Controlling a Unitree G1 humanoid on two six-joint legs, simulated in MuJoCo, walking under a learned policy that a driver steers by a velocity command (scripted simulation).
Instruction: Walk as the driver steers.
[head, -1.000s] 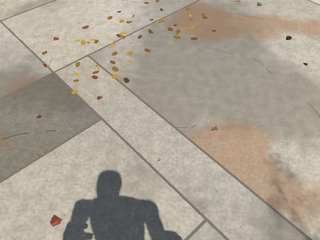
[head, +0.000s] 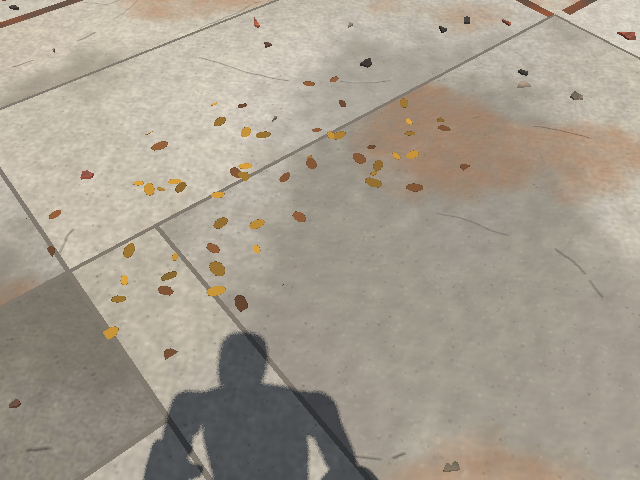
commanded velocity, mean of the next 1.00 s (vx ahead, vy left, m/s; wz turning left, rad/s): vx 0.32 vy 0.00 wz -0.39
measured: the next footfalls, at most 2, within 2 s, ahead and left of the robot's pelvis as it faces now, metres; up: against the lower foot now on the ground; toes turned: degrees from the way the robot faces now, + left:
right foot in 0.30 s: +0.34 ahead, -0.13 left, +0.00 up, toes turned -7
left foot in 0.88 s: +0.49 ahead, +0.00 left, +0.00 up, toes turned -30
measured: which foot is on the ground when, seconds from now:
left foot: down 0.00-0.32, up 0.34-0.86, down 0.88-1.00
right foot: up 0.00-0.28, down 0.30-0.88, up 0.90-1.00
